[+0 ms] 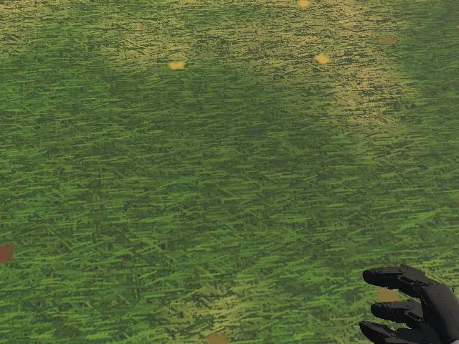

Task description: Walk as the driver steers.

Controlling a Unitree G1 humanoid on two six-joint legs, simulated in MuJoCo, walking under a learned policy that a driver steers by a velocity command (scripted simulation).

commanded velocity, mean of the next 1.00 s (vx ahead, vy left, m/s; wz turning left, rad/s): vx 0.19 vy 0.00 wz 0.83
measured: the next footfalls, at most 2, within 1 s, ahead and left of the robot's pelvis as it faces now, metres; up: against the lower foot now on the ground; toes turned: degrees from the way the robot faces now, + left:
left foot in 0.02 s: +0.24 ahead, +0.07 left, +0.00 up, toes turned +2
right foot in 0.44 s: +0.51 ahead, -0.02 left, +0.00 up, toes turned +31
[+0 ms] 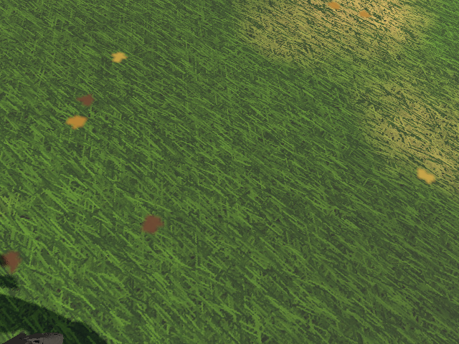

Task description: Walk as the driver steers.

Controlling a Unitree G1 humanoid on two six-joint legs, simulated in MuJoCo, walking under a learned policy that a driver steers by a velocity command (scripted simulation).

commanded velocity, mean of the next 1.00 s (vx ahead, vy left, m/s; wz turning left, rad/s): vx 0.00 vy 0.00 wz -0.24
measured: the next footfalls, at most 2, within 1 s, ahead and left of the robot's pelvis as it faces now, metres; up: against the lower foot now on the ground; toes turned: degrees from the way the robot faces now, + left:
right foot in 0.32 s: +0.10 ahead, -0.12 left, +0.00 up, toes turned +12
left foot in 0.62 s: +0.06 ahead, +0.10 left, +0.00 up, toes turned -9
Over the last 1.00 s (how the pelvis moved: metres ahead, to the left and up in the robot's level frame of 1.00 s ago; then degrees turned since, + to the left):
0.33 0.04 0.02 53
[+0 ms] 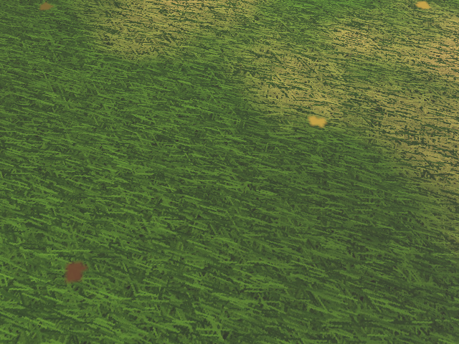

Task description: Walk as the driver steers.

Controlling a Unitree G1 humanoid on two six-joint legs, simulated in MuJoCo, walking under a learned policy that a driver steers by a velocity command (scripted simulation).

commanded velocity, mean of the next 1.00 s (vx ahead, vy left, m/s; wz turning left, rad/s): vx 0.57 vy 0.00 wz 0.40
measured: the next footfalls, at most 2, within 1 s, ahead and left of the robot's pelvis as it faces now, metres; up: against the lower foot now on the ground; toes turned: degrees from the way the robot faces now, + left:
right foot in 0.12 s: +0.05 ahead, -0.15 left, +0.00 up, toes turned -12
left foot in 0.76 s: +0.40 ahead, +0.14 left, +0.00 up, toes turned +22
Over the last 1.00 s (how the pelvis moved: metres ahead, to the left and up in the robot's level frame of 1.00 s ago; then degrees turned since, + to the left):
0.02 0.00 0.01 -22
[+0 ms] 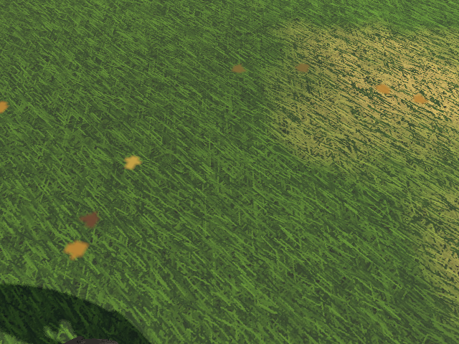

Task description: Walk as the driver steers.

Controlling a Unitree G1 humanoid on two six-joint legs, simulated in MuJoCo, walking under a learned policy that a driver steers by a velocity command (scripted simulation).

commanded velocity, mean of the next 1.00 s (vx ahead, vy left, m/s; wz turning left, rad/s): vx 0.99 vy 0.00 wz -0.58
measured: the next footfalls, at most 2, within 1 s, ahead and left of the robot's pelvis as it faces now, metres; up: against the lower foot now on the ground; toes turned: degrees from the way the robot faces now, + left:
right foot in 0.24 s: +0.47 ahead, -0.08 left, +0.00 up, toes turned -1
left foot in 0.66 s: +0.90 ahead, +0.06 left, +0.00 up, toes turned -22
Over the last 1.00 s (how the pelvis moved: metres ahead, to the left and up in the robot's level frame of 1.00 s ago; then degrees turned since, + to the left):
0.43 0.13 -0.01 29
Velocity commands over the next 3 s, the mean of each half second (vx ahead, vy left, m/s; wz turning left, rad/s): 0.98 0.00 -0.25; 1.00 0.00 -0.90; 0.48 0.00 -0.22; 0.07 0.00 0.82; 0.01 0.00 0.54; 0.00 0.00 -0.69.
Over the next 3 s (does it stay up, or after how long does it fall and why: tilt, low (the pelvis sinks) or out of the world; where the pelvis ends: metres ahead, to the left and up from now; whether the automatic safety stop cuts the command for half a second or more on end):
stays up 1.33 -0.50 0.01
